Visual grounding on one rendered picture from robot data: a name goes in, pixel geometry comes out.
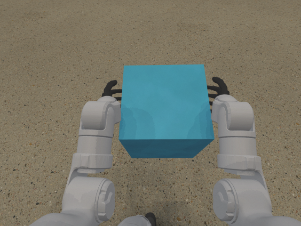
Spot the robot left upper arm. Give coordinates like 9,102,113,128
29,176,115,226

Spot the robot right forearm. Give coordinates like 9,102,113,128
211,94,272,206

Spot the left robot hand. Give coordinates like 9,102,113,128
102,80,122,101

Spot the carton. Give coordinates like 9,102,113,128
119,65,214,158

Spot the robot left forearm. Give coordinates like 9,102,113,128
62,96,121,209

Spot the robot right upper arm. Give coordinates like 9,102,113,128
213,178,301,226

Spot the left robot thigh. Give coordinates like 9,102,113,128
118,216,151,226

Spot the right robot hand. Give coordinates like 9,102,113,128
207,77,230,113

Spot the left robot foot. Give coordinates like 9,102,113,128
145,212,157,226

